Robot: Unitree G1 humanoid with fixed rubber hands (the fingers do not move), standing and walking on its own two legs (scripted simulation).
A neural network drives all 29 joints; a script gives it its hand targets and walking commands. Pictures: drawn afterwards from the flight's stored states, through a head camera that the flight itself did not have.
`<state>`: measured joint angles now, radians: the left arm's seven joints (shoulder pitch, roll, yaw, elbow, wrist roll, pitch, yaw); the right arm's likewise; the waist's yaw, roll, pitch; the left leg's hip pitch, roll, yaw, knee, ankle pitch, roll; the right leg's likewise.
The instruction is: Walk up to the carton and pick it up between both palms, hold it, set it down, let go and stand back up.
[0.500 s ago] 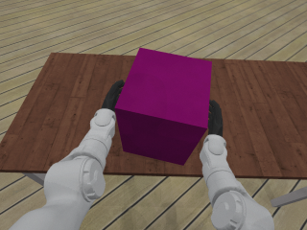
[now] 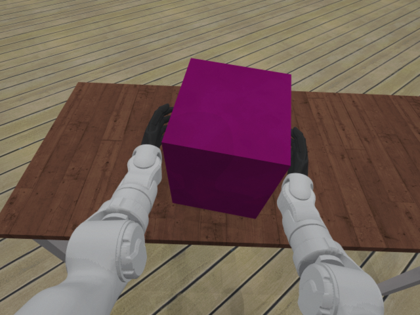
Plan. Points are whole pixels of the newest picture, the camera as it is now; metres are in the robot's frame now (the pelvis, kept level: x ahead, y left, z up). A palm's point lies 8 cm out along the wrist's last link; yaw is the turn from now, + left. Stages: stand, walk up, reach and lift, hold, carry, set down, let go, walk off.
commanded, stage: reach and lift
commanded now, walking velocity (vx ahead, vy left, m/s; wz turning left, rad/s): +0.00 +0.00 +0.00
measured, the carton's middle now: (225, 145) +0.46 -0.03 +0.06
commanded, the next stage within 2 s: none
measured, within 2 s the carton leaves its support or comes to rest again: neither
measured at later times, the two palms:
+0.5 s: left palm (143, 128) +0.42 +0.12 +0.16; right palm (304, 155) +0.38 -0.16 +0.12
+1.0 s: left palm (124, 133) +0.38 +0.14 +0.18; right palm (302, 151) +0.36 -0.15 +0.15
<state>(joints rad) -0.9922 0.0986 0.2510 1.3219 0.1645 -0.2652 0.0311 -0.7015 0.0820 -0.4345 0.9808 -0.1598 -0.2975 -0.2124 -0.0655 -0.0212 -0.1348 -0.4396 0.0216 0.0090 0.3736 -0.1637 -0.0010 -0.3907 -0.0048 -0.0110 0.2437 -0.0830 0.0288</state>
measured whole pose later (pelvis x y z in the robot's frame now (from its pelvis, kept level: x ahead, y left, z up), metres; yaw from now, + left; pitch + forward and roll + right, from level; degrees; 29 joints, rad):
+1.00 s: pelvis -0.02 -0.01 +0.00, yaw +1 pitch -2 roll -1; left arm -0.81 0.03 0.24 0.64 0.26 0.46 0.03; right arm -0.73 -0.01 -0.17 0.82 0.10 0.18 -0.22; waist -0.04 -0.02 -0.08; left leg -0.15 0.02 0.00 0.34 -0.16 0.00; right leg -0.10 0.00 -0.02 0.23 -0.09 0.02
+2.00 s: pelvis -0.01 -0.01 +0.00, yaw +2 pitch -2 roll -1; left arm -0.72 -0.01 0.24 0.33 0.27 0.64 0.04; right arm -0.72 -0.05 -0.07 0.64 0.18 0.32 -0.22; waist -0.05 -0.02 -0.05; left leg -0.14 0.02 -0.02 0.35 -0.17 -0.01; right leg -0.08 0.00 -0.04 0.23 -0.10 0.02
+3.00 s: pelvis -0.02 -0.01 +0.00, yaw +2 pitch -4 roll -1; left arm -0.71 -0.01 0.24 0.19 0.32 0.78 0.00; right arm -0.73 -0.05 -0.04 0.52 0.23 0.44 -0.25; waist -0.05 -0.02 -0.05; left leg -0.12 0.02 -0.02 0.35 -0.17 -0.01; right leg -0.06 0.00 -0.04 0.23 -0.10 0.02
